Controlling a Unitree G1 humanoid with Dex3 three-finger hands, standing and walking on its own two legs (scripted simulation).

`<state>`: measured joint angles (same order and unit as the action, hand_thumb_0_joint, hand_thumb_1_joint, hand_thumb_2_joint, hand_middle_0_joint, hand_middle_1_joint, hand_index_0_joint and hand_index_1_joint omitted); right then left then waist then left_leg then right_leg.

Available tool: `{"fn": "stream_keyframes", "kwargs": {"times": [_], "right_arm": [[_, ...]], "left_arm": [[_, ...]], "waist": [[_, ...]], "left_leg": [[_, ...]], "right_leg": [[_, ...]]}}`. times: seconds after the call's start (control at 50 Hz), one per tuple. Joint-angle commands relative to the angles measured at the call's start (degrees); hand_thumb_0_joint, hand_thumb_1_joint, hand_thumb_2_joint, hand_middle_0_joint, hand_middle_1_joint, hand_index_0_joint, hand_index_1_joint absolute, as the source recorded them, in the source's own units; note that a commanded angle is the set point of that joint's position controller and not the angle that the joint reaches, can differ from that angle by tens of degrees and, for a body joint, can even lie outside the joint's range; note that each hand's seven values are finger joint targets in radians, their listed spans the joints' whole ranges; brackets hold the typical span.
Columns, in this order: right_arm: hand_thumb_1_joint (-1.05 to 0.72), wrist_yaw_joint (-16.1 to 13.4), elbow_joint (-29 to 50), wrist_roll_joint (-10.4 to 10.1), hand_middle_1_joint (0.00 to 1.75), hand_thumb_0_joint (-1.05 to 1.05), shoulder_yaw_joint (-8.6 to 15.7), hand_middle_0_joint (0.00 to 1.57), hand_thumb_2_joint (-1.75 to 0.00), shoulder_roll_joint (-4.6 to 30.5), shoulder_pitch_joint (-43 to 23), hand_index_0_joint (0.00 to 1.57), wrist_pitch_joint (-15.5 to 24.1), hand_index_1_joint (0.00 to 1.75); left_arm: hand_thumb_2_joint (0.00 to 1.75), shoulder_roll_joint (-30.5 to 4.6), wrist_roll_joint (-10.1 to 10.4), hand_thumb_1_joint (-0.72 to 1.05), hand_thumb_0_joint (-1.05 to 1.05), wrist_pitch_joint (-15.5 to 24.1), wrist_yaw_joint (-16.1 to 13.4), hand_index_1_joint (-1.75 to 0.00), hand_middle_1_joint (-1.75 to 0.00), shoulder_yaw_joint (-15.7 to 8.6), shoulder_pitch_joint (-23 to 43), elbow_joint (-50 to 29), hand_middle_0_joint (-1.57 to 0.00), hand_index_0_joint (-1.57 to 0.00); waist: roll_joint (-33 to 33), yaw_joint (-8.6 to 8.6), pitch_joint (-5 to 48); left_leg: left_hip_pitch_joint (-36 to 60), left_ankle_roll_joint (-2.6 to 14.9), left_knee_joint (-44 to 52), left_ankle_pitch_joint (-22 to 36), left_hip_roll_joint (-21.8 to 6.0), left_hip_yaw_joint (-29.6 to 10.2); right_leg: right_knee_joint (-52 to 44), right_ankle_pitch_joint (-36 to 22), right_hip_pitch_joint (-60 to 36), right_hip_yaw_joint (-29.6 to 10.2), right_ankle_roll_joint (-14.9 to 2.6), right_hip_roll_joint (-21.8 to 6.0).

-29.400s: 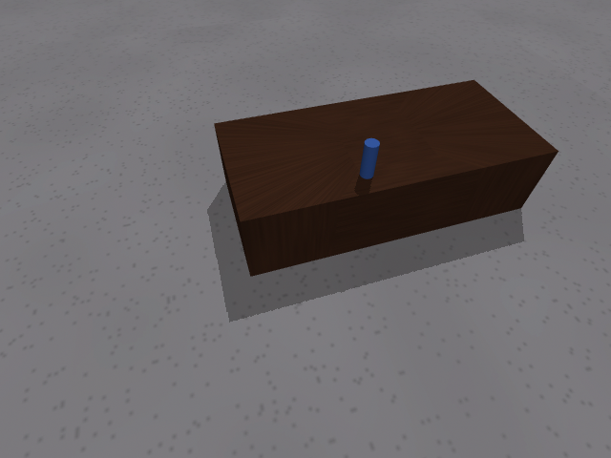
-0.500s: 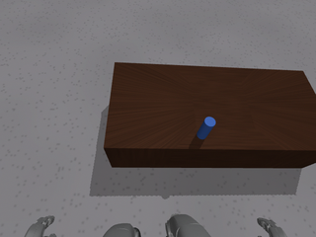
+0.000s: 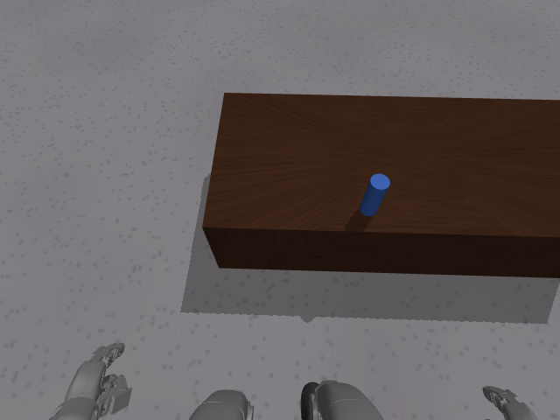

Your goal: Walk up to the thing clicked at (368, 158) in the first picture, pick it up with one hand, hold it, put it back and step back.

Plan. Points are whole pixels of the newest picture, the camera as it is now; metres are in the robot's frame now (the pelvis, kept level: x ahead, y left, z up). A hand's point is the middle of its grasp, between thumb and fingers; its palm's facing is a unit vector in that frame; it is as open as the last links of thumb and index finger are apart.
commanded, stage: step back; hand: right
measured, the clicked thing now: (373, 196) +0.66 -0.25 -0.36
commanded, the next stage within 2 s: none
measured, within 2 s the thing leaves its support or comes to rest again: neither
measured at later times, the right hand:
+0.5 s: hand out of the picture -0.01 -0.33 -0.15, palm faces +0.01 +0.90 -0.43, open 7.4 cm
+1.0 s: hand out of the picture -0.19 -0.34 -0.14, palm faces -0.08 +0.90 -0.42, open 7.4 cm
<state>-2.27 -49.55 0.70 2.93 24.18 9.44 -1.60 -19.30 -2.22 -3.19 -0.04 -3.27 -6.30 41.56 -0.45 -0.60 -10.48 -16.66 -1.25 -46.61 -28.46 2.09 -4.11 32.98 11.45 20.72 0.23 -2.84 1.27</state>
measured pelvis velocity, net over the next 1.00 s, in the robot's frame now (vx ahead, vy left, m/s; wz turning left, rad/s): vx -0.29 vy -0.09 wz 0.02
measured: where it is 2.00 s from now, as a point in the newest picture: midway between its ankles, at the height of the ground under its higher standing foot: outside the picture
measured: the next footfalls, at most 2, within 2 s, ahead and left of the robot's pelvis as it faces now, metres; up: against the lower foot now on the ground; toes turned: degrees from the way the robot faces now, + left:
left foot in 0.06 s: +0.00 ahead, +0.13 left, +0.00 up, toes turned -1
right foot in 0.44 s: -0.13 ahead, -0.17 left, +0.00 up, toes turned +0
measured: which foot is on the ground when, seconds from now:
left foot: up 0.00-0.04, down 0.06-0.48, up 0.50-0.80, down 0.82-1.00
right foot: down 0.00-0.10, up 0.12-0.42, down 0.44-0.84, up 0.86-1.00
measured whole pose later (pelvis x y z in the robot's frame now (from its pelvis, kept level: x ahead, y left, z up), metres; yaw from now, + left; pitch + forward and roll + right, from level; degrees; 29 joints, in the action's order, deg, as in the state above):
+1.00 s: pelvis -0.29 -0.09 +0.00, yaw +1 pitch -2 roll -1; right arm -0.8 -48.9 2.6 1.8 20.4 9.6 -2.4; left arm -21.6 -0.4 -4.6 -0.2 -3.5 -8.7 46.0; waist -1.1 -1.0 -8.2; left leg -17.5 0.9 -34.2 -14.5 -1.1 -1.5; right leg 67.4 30.6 25.9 -5.8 -0.4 5.5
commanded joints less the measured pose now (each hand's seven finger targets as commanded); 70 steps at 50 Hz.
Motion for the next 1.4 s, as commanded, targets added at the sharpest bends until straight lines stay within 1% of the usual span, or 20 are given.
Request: {"fn": "stream_keyframes", "kwargs": {"times": [0.0, 0.04, 0.08, 0.1, 0.18, 0.32, 0.42, 0.44, 0.48, 0.58, 0.68, 0.78, 0.86, 0.92, 1.12, 1.16, 1.18, 1.2, 1.26, 1.38], "right_arm": [[-0.9, -0.1, 2.8, 0.5, 0.3, 0.0, 3.0, 0.2, -0.9, 8.5, 6.0, 0.2, 1.9, 0.3], [-0.9, 0.0, 2.8, 1.5, 0.3, 0.0, 4.1, 0.2, -0.9, 11.6, 7.1, 0.2, 1.8, 0.3], [-0.9, 0.6, 5.1, 1.6, 0.3, 0.0, 6.1, 0.2, -0.9, 20.8, 2.2, 0.2, 1.8, 0.3], [-0.9, 0.0, 6.1, 1.7, 0.3, 0.0, 6.2, 0.2, -0.9, 20.2, -2.5, 0.2, 2.5, 0.3], [-0.9, -0.3, 6.6, 1.9, 0.3, 0.0, 3.6, 0.2, -0.9, 11.9, -5.2, 0.2, 2.8, 0.3], [-0.9, 0.0, 6.8, 1.2, 0.3, 0.0, 4.6, 0.2, -0.9, 13.2, 1.8, 0.2, 2.0, 0.3], [-0.9, 0.6, 8.6, 0.3, 0.3, 0.0, 4.0, 0.2, -0.9, 13.8, -4.2, 0.2, 0.0, 0.3], [-0.9, 0.8, 9.0, -0.1, 0.3, 0.0, 3.2, 0.2, -0.9, 11.1, -4.4, 0.2, -0.2, 0.3], [-0.9, -0.9, 9.9, -0.4, 0.3, 0.0, 3.6, 0.2, -0.9, 9.9, -5.9, 0.2, -0.2, 0.3], [-0.9, -0.7, 5.2, -1.0, 0.3, 0.0, 2.2, 0.2, -0.9, 8.5, 0.5, 0.2, 0.6, 0.3], [-0.9, -0.6, 6.4, 0.1, 0.3, 0.0, 1.7, 0.2, -0.9, 7.3, -1.4, 0.2, 1.5, 0.3], [-0.9, 0.1, 3.1, 0.9, 0.3, 0.0, 3.0, 0.2, -0.9, 7.9, 7.3, 0.2, 1.6, 0.3], [-0.9, 0.3, 6.3, 1.6, 0.3, 0.0, 5.5, 0.2, -0.9, 19.2, -1.4, 0.2, 1.4, 0.3], [-0.9, 0.1, 7.0, 1.9, 0.3, 0.0, 2.8, 0.2, -0.9, 11.0, -5.2, 0.2, 1.3, 0.3], [-0.9, 2.3, 6.6, 0.5, 0.3, 0.0, 3.0, 0.2, -0.9, 11.4, -5.0, 0.2, -2.8, 0.3], [-0.9, 2.0, 8.2, 0.3, 0.3, 0.0, 1.3, 0.2, -0.9, 5.4, -4.0, 0.2, -2.2, 0.3], [-0.9, 1.1, 9.2, 0.8, 0.3, 0.0, 2.9, 0.2, -0.9, 8.1, -6.7, 0.2, -3.0, 0.3], [-0.9, 1.2, 8.4, 0.2, 0.3, 0.0, 4.5, 0.2, -0.9, 11.4, -6.9, 0.2, -3.3, 0.3], [-0.9, 2.1, 3.4, -0.2, 0.3, 0.0, 3.2, 0.2, -0.9, 9.5, -0.2, 0.2, -2.9, 0.3], [-0.9, 2.8, 3.0, 1.1, 0.3, 0.0, 3.2, 0.2, -0.9, 10.4, -2.0, 0.2, -1.3, 0.3]], "left_arm": [[0.9, -15.3, 0.4, 0.9, 0.0, -0.2, -0.5, -0.3, -0.3, -4.6, -1.6, -4.3, -0.2, -0.2], [0.9, -13.7, 0.6, 0.9, 0.0, -0.6, -0.1, -0.3, -0.3, -4.0, -1.1, -4.9, -0.2, -0.2], [0.9, -14.4, 0.2, 0.9, 0.0, -0.3, -0.6, -0.3, -0.3, -5.5, 3.4, -5.5, -0.2, -0.2], [0.9, -15.7, -0.3, 0.9, 0.0, -0.4, -0.7, -0.3, -0.3, -6.0, 3.4, -4.8, -0.2, -0.2], [0.9, -13.4, 1.1, 0.9, 0.0, -0.6, 0.3, -0.3, -0.3, -6.0, -5.4, -0.5, -0.2, -0.2], [0.9, -12.1, 0.7, 0.9, 0.0, 0.6, 0.1, -0.3, -0.3, -4.6, -3.9, -1.0, -0.2, -0.2], [0.9, -12.7, 0.3, 0.9, 0.0, 1.6, 0.0, -0.3, -0.3, -4.6, -13.8, 5.7, -0.2, -0.2], [0.9, -16.2, -0.5, 0.9, 0.0, 1.9, 0.0, -0.3, -0.3, -5.5, -13.0, 5.3, -0.2, -0.2], [0.9, -27.0, -1.0, 0.9, 0.0, 1.6, -0.1, -0.3, -0.3, -7.7, -5.2, 1.0, -0.2, -0.2], [0.9, -15.9, -0.3, 0.9, 0.0, 1.9, -1.1, -0.3, -0.3, -5.3, 0.3, -0.4, -0.2, -0.2], [0.9, -15.0, -0.4, 0.9, 0.0, 1.4, -2.2, -0.3, -0.3, -5.1, -6.8, -1.0, -0.2, -0.2], [0.9, -15.5, 1.0, 0.9, 0.0, 0.1, -1.8, -0.3, -0.3, -4.2, -1.3, -3.4, -0.2, -0.2], [0.9, -15.5, 1.0, 0.9, 0.0, 0.0, -2.3, -0.3, -0.3, -4.3, 0.2, -2.9, -0.2, -0.2], [0.9, -13.8, 1.7, 0.9, 0.0, 0.1, -1.2, -0.3, -0.3, -4.3, -3.2, 0.2, -0.2, -0.2], [0.9, -13.0, 1.1, 0.9, 0.0, 3.9, -2.4, -0.3, -0.3, -3.2, -11.9, 7.6, -0.2, -0.2], [0.9, -23.0, -0.4, 0.9, 0.0, 4.3, -2.5, -0.3, -0.3, -5.9, -11.6, 7.1, -0.2, -0.2], [0.9, -28.0, -1.0, 0.9, 0.0, 4.2, -2.8, -0.3, -0.3, -6.8, -6.8, 4.4, -0.2, -0.2], [0.9, -26.4, 0.0, 0.9, 0.0, 4.4, -3.2, -0.3, -0.3, -6.7, -3.7, 3.5, -0.2, -0.2], [0.9, -17.6, 0.1, 0.9, 0.0, 4.6, -3.2, -0.3, -0.3, -4.4, 3.3, 3.9, -0.2, -0.2], [0.9, -18.4, -0.8, 0.9, 0.0, 5.3, -2.3, -0.3, -0.3, -5.8, -6.3, 5.9, -0.2, -0.2]], "waist": [[-9.3, 0.25, 17.0], [-1.9, 1.24, 14.8], [15.4, 3.9, 10.0], [13.3, 2.01, 7.0], [6.4, -3.15, 7.5], [12.2, 2.21, 14.3], [11.2, -2.52, 16.6], [3.6, -2.1, 14.8], [-19.3, -4.07, 9.7], [-9.6, 0.73, 8.2], [-11.0, -4.03, 13.0], [-8.1, 0.42, 17.7], [13.5, 0.99, 12.3], [5.9, -2.24, 10.1], [11.1, -1.58, 18.0], [-12.2, -2.13, 13.8], [-13.8, -5.06, 10.6], [-11.5, -3.23, 6.4], [-3.5, 3.46, 5.3], [-10.2, -3.68, 8.4]], "left_leg": [[2.6, 1.27, 19.8, 13.2, 0.5, 5.5], [7.4, 5.25, 23.6, 14.9, -7.0, -4.7], [-3.8, 19.2, 32.3, 18.6, -29.0, -28.8], [-9.1, 20.79, 32.6, 20.3, -31.0, -30.8], [-1.2, 11.74, 25.8, 31.8, -14.7, -6.5], [15.6, 14.89, 18.2, 37.3, -16.6, -6.7], [3.2, 9.59, 10.3, 30.2, -13.4, -4.0], [-5.1, 6.31, 4.4, 20.3, -8.5, -3.1], [-12.4, 1.14, -17.6, -9.0, 2.1, -2.7], [-12.9, 1.24, -22.3, 1.6, 4.5, -3.5], [-15.8, 0.05, -5.5, -2.2, 1.4, -0.7], [3.1, 2.5, 25.0, 19.1, -0.8, 3.7], [-3.8, 21.47, 27.6, 33.4, -28.7, -28.0], [-1.3, 15.09, 23.0, 39.3, -16.8, -8.5], [6.6, 9.4, 8.7, 26.1, -10.6, -2.9], [-19.8, 2.85, -4.7, -3.5, 2.9, -2.3], [-15.7, 0.66, -17.0, -7.4, 1.0, -8.8], [-12.4, 0.68, -24.2, -5.3, -1.3, -12.2], [-13.3, 0.03, -25.1, 5.1, 4.3, -8.1], [-18.2, -1.88, -8.6, 2.8, -0.6, -4.3]], "right_leg": [[-0.2, -17.2, -16.0, -12.3, -5.72, -10.4], [2.4, -0.7, -2.6, -11.4, -1.69, -6.9], [28.3, 25.0, 4.8, -6.5, 2.69, 4.1], [38.7, 24.0, 3.2, -12.8, 2.52, 2.4], [42.8, 14.4, 6.7, -11.7, 2.41, 6.8], [16.3, 18.7, 5.2, -7.2, 5.71, 0.7], [-11.6, 0.9, -12.1, -0.3, 2.71, 0.4], [-11.4, 0.4, -13.8, -10.5, 1.3, -4.4], [-16.4, -1.0, 1.8, -35.1, -13.53, -24.3], [-4.8, -22.9, -5.4, -10.0, -6.35, -11.0], [-1.4, -29.9, -22.0, -14.0, -9.64, -14.6], [6.5, -21.9, -14.3, -11.9, -4.96, -13.2], [36.9, 27.2, 1.5, -8.8, 2.14, 0.4], [39.8, 19.3, 3.8, -9.6, 2.0, 4.0], [-14.4, -0.5, -11.7, 2.0, 4.04, 0.3], [-12.9, 0.6, -17.3, -25.5, -1.03, -16.1], [-16.8, 2.6, -0.5, -36.8, -13.48, -28.3], [-19.2, 7.5, 7.8, -37.8, -14.97, -29.6], [-8.9, -7.1, 0.2, -10.2, -5.35, -13.7], [-13.5, 31.0, -14.9, -17.9, -6.15, -14.8]]}}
